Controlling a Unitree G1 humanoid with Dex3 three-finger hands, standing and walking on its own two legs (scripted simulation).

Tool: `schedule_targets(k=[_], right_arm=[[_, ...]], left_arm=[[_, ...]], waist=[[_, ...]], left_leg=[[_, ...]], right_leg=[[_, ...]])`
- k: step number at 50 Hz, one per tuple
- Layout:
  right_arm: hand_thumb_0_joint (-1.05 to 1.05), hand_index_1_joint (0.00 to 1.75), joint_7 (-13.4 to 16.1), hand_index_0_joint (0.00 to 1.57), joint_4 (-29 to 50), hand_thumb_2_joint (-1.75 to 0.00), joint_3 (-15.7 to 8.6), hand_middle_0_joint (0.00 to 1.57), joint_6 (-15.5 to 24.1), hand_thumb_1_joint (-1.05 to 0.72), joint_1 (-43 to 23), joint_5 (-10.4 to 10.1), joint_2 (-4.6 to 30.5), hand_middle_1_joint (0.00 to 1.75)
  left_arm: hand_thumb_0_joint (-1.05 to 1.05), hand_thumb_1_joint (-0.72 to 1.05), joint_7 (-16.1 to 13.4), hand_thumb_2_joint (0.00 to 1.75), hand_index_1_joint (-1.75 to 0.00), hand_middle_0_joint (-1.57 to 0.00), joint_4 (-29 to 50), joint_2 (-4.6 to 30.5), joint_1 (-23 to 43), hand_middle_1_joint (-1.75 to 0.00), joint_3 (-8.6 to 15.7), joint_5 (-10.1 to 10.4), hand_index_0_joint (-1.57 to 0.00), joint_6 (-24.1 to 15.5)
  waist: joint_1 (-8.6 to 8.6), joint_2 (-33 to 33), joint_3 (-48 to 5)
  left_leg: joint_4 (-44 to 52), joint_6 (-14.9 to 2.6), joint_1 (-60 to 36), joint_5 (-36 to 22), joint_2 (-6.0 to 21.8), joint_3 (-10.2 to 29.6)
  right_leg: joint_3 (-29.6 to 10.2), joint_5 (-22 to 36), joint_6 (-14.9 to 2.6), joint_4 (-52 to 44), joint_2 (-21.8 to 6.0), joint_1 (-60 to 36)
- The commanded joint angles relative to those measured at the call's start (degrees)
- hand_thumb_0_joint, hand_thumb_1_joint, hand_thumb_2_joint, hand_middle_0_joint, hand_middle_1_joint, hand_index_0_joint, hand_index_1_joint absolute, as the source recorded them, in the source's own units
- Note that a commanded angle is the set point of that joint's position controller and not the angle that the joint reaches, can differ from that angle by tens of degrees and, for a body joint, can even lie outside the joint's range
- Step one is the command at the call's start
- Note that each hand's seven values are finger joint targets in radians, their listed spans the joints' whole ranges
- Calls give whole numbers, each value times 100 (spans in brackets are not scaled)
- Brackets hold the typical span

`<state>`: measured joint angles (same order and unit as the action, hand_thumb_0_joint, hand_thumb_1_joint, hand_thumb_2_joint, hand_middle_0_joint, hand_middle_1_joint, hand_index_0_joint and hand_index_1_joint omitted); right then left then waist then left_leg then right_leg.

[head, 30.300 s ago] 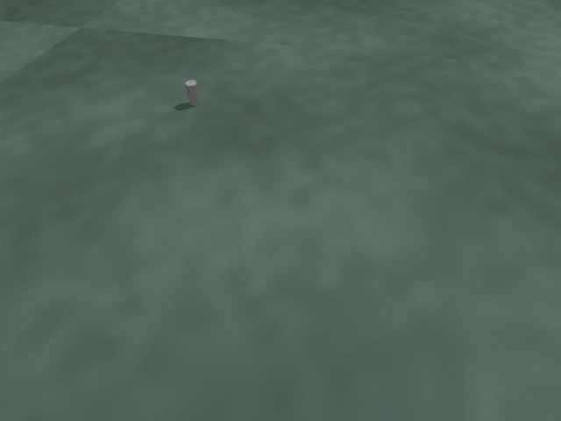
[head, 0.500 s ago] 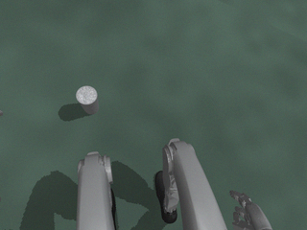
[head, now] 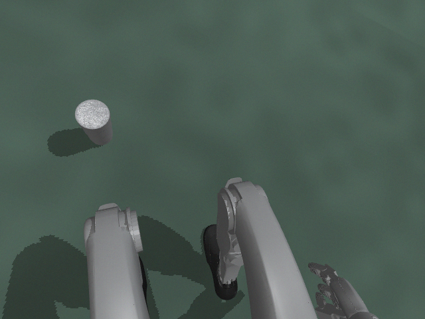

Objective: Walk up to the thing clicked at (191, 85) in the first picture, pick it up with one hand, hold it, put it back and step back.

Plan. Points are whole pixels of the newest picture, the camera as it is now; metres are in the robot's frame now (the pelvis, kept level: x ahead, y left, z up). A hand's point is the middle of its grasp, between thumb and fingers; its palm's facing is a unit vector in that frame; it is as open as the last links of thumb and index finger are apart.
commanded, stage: go down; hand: left
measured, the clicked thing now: (97, 125) +0.56 +0.18 -0.32
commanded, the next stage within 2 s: approach in 0.30 s
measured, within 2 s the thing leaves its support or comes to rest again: neither
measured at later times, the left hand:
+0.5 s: hand out of the picture +0.51 +0.37 +0.03, palm faces +0.00 -1.00 -0.07, open 17.6 cm
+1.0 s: hand (28, 113) +0.54 +0.29 -0.18, palm faces +0.06 -1.00 +0.00, open 17.4 cm
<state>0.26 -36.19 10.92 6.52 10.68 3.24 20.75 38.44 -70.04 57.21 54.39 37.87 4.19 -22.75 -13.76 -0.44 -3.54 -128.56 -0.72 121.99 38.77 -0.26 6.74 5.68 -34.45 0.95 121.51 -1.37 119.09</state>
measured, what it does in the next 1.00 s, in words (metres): lowers itself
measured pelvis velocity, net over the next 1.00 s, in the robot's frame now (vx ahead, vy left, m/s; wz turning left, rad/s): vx -0.01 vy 0.01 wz -0.11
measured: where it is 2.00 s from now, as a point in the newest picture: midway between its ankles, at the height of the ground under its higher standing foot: (181, 290)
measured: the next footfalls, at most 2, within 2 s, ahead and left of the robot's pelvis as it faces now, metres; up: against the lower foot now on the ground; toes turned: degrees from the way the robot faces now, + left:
none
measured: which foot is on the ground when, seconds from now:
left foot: down 0.00-1.00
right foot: down 0.00-1.00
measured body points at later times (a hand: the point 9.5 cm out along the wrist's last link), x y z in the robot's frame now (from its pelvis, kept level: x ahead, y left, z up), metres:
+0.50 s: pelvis +0.00 +0.01 -0.01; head +0.23 +0.09 +0.37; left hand +0.51 +0.42 +0.03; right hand +0.07 -0.27 -0.08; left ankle +0.09 +0.12 -0.35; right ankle +0.12 -0.13 -0.35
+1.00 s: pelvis -0.01 +0.01 -0.06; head +0.28 +0.12 +0.27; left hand +0.53 +0.34 -0.18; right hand +0.05 -0.26 -0.11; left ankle +0.09 +0.12 -0.35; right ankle +0.12 -0.13 -0.35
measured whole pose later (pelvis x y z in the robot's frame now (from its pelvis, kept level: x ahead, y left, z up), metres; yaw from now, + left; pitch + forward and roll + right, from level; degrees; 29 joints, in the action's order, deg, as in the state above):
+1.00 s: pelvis -0.01 +0.01 -0.06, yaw -7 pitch +24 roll -15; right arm -2.3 -30.1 25.3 0.6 2.1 12.0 21.9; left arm 26.0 -83.4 63.7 55.2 37.9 2.0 -40.4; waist -21.7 -10.2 12.3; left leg -142.4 -1.2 128.3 40.1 0.5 13.5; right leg 11.1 -32.7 2.5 129.4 0.8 122.6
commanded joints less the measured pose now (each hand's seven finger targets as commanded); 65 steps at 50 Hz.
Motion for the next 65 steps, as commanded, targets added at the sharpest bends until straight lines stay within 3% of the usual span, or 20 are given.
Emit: schedule_targets(k=[1,6,7,9,12,14,15,21,25,28,33,35,40,43,46,49,51,55,59,65], right_arm=[[0,30,104,20,200,-89,-457,20,57,-87,918,12,1522,30],[0,30,121,20,221,-89,-410,20,18,-87,911,6,1604,30],[0,30,118,20,220,-89,-392,20,17,-87,912,10,1613,30],[0,30,127,20,223,-89,-377,20,-10,-87,969,7,1617,30],[0,30,132,20,237,-89,-354,20,-13,-87,951,9,1626,30],[0,30,137,20,221,-89,-351,20,-31,-87,975,16,1660,30],[0,30,137,20,241,-89,-334,20,-37,-87,949,22,1654,30],[0,30,137,20,230,-89,-231,20,-72,-88,1018,34,1636,30],[0,30,106,20,299,-89,-135,20,-94,-87,902,70,1674,30],[0,30,58,20,390,-89,-5,20,-120,-87,872,156,1631,30],[0,30,-51,20,526,-88,127,20,-230,-87,729,314,1736,30],[0,30,-90,20,545,-89,193,20,-273,-87,724,419,1719,30],[0,30,-164,20,526,-89,440,20,-432,-88,451,626,1827,30],[0,30,-174,20,509,-89,606,20,-543,-88,274,752,1940,30],[0,30,-156,20,565,-89,774,20,-619,-88,36,888,2056,30],[0,30,-153,20,604,-89,946,20,-661,-88,-129,996,2149,30],[0,30,-154,20,642,-90,1064,20,-677,-89,-299,1063,2203,30],[0,30,-160,20,685,-89,1289,20,-726,-89,-555,1186,2262,30],[0,30,-185,20,666,-89,1395,20,-752,-89,-801,1314,2325,30],[0,30,-214,20,612,-90,1510,20,-876,-89,-1179,1505,2339,30]], left_arm=[[0,-59,57,3,-5,-4,1172,2274,1820,-9,205,167,-7,-306],[0,-61,114,2,-5,-4,1267,2465,1915,-8,219,166,-7,-257],[0,-60,131,3,-5,-4,1273,2430,1968,-8,152,156,-7,-243],[0,-61,139,2,-5,-5,1351,2622,1953,-8,264,152,-8,-229],[0,-61,185,2,-4,-4,1401,2493,2055,-8,151,181,-7,-198],[0,-61,189,1,-4,-5,1315,2619,1923,-7,229,135,-8,-163],[0,-61,218,1,-4,-5,1328,2518,1941,-8,125,132,-8,-161],[0,-61,250,0,-6,-8,1134,2756,1854,-7,275,169,-9,-115],[0,-49,188,4,-7,-5,578,2390,1878,-9,41,165,-7,-167],[0,-52,-13,5,-8,-5,241,2236,1789,-10,-67,101,-7,-276],[0,-49,-500,7,-8,-3,-29,1853,2001,-10,-383,-7,-5,-658],[0,-52,-704,6,-8,-4,64,1808,2076,-10,-398,-6,-6,-884],[0,-52,-1136,9,-10,-3,220,2373,2038,-11,-48,-71,-5,-1555],[0,-57,-1248,8,-10,-4,68,2741,1786,-11,177,-127,-5,-1915],[0,-54,-1273,11,-10,-4,-20,2846,1671,-11,224,-104,-4,-2183],[0,-52,-1332,11,-10,-3,-438,2729,1432,-11,171,-22,-4,-2377],[0,-50,-1387,10,-10,-3,-717,2449,1264,-11,-7,14,-4,-2510],[0,-53,-1507,9,-9,-2,-1074,2139,1106,-12,-296,144,-5,-2830],[0,-54,-1834,12,-11,-3,-1129,1844,1121,-15,-443,252,-6,-3193],[0,-58,-2348,16,-14,-3,-1173,1699,1062,-17,-706,33,-6,-3684]], waist=[[16,1932,-3494],[2,2207,-3510],[-24,2347,-3478],[13,2374,-3667],[-91,2320,-3586],[-52,2492,-3492],[-106,2494,-3436],[-161,2295,-3336],[-450,1912,-2738],[-474,1740,-2685],[-629,1804,-2449],[-674,1861,-2617],[-586,2336,-2735],[-638,2579,-2613],[-827,2837,-2561],[-993,2718,-2365],[-1136,2620,-2214],[-1316,2327,-1858],[-1367,2249,-1715],[-1418,2417,-1348]], left_leg=[[1699,-76,-2573,-545,85,-118],[1753,-40,-2772,-433,125,15],[1792,-12,-2855,-516,135,65],[1746,5,-2956,-772,127,59],[1655,-16,-2877,-827,129,58],[1736,23,-3034,-842,138,148],[1704,21,-3019,-882,145,150],[1554,-35,-2663,-945,123,49],[1445,-68,-2253,-643,154,183],[1242,-81,-2129,-673,170,124],[1140,-35,-2135,-371,228,334],[930,-28,-2089,-566,223,232],[748,65,-2331,-953,298,283],[685,120,-2448,-1114,333,361],[542,162,-2674,-1418,398,462],[385,147,-2470,-1273,418,499],[295,167,-2589,-1448,457,618],[136,133,-2300,-1225,473,732],[17,148,-2267,-1111,497,842],[0,191,-2199,-914,509,943]], right_leg=[[186,398,-325,-1087,132,-1766],[256,348,-333,-969,136,-1509],[272,423,-347,-907,128,-1478],[274,569,-350,-897,127,-1570],[283,619,-344,-905,136,-1530],[307,602,-357,-861,131,-1376],[318,643,-352,-872,130,-1390],[306,685,-333,-925,154,-1633],[383,518,-309,-883,196,-1368],[392,581,-275,-851,231,-1480],[534,376,-257,-634,274,-1199],[537,543,-230,-616,301,-1486],[600,776,-230,-285,320,-1618],[685,880,-242,-132,325,-1634],[780,1059,-244,-10,363,-1636],[889,1072,-222,20,398,-1788],[1000,1196,-204,76,417,-1745],[1134,1173,-152,106,471,-1841],[1224,1164,-113,189,520,-1817],[1303,1090,-99,276,535,-1709]])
